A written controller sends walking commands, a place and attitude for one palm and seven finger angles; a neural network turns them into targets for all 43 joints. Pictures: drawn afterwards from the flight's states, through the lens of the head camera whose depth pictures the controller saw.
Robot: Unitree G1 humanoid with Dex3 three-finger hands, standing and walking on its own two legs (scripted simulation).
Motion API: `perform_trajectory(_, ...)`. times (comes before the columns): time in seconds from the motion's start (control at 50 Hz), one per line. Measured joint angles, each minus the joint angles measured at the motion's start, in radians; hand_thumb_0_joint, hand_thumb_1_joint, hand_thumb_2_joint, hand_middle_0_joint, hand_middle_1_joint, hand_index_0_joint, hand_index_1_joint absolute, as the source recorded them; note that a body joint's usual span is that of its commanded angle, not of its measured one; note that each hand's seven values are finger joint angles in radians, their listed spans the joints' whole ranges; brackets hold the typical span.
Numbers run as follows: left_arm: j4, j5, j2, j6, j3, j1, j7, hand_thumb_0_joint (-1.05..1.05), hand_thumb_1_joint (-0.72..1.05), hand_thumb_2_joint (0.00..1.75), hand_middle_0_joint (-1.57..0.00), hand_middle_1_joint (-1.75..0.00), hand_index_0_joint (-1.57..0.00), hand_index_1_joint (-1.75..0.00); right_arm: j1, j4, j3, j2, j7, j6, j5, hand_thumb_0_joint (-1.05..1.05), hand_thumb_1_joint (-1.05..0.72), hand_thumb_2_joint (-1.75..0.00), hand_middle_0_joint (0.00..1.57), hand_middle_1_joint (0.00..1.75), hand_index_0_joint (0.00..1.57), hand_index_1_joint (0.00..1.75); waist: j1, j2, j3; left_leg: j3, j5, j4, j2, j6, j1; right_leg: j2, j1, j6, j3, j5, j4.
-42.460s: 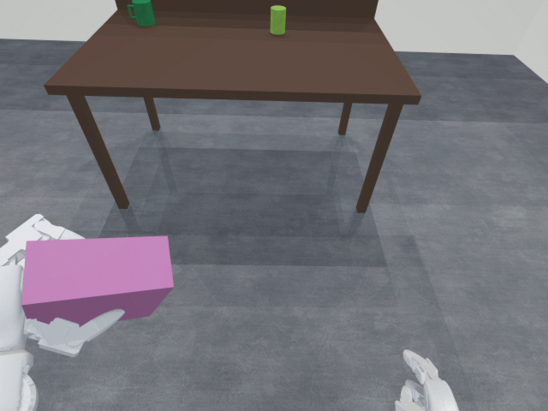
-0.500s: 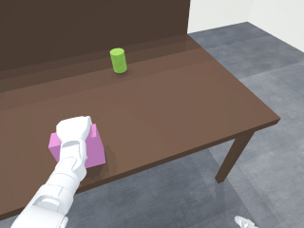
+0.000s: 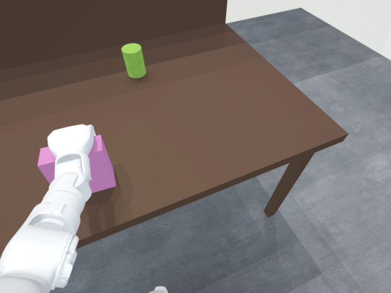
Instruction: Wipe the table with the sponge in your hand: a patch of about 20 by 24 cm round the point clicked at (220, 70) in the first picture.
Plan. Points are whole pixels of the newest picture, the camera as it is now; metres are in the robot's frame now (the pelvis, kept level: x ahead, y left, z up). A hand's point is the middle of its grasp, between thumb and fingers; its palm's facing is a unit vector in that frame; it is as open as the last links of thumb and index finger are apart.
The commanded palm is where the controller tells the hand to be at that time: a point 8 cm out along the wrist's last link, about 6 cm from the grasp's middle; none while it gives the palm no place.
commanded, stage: wipe forward along the middle lane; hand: left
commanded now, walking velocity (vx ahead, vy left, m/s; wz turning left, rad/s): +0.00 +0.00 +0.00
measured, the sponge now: (84, 174) +0.40 +0.28 -0.03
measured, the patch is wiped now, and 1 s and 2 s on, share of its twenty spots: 1.00 1.00 1.00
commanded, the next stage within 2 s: slide back across to the first lane in 0.54 s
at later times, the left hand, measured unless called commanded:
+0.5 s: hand (76, 138) +0.47 +0.30 +0.03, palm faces -0.14 +0.03 -0.99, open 10.1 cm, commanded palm +0.46 +0.28 +0.06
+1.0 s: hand (66, 132) +0.49 +0.33 +0.03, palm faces -0.10 -0.01 -0.99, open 10.1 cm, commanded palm +0.46 +0.32 +0.08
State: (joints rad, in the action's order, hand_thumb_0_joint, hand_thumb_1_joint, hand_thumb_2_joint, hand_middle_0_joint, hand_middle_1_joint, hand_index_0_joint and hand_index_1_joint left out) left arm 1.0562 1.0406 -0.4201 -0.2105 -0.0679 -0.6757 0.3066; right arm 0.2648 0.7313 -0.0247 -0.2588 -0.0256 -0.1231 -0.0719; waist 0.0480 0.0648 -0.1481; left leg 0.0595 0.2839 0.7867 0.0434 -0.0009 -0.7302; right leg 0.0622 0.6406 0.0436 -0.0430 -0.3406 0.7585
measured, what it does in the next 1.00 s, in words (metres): stands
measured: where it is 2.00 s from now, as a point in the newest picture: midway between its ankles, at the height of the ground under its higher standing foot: outside the picture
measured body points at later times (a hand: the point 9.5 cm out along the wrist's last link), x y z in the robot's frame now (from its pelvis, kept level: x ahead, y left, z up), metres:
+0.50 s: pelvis +0.01 +0.03 -0.01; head +0.08 +0.03 +0.44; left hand +0.47 +0.30 +0.08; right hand +0.05 -0.24 -0.14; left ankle +0.06 +0.14 -0.70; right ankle +0.02 -0.10 -0.70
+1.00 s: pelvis +0.02 +0.04 +0.00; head +0.10 +0.06 +0.44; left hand +0.49 +0.33 +0.09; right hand +0.04 -0.22 -0.13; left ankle +0.06 +0.14 -0.70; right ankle +0.02 -0.10 -0.70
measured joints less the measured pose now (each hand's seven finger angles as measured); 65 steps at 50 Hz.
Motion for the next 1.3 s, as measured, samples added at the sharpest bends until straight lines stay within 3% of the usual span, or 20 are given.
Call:
perform_trajectory(0.34, 0.116, 0.018, -0.059, -0.020, 0.001, -0.157, -0.023, 0.01, -0.56, 1.11, -0.77, -1.32, -0.77, -1.34, 0.011, -0.015, 0.013, 0.007, 0.010, 0.015, 0.008, 0.00, -0.91, -0.90, 0.20, 0.30, 0.20, 0.30, 0.033, -0.007, -0.004, -0.001, 0.014, 0.045, -0.002, 0.006, -0.089, -0.002, 0.075, -0.020, 0.004, -0.004, 0.018)
perform_trajectory(0.54, 0.151, 0.031, -0.063, -0.029, -0.005, -0.214, -0.033, 0.01, -0.57, 1.12, -0.78, -1.31, -0.78, -1.33, 0.040, 0.004, 0.008, 0.011, 0.020, 0.011, 0.018, 0.00, -0.91, -0.90, 0.20, 0.30, 0.20, 0.30, 0.040, -0.008, -0.016, -0.009, 0.029, 0.070, -0.008, -0.005, -0.128, -0.008, 0.107, -0.036, 0.011, -0.010, 0.024)
perform_trajectory(0.7, 0.205, 0.049, -0.092, -0.045, 0.010, -0.291, -0.032, 0.01, -0.57, 1.12, -0.78, -1.32, -0.78, -1.34, 0.040, 0.000, 0.016, 0.020, 0.026, 0.019, 0.024, 0.00, -0.91, -0.90, 0.20, 0.30, 0.20, 0.30, 0.067, -0.013, -0.013, -0.012, 0.034, 0.092, -0.011, -0.015, -0.168, -0.011, 0.143, -0.045, 0.014, -0.010, 0.037)
perform_trajectory(1.02, 0.100, 0.045, -0.119, -0.007, 0.093, -0.160, -0.038, 0.01, -0.55, 1.11, -0.74, -1.36, -0.74, -1.38, 0.062, -0.016, 0.020, 0.018, 0.036, -0.004, 0.015, 0.00, -0.91, -0.90, 0.20, 0.30, 0.20, 0.30, 0.066, -0.019, -0.003, -0.034, 0.039, 0.036, -0.012, -0.028, -0.072, -0.015, 0.044, -0.054, 0.037, 0.000, -0.036)
perform_trajectory(1.3, 0.006, 0.047, -0.157, 0.070, 0.123, -0.047, -0.081, 0.01, -0.53, 1.11, -0.73, -1.37, -0.73, -1.39, 0.026, -0.033, 0.005, 0.001, 0.033, -0.016, 0.016, 0.00, -0.91, -0.90, 0.20, 0.30, 0.20, 0.30, 0.030, -0.025, 0.002, -0.031, 0.057, 0.005, -0.017, -0.026, -0.009, -0.018, -0.024, -0.052, 0.034, -0.014, -0.076)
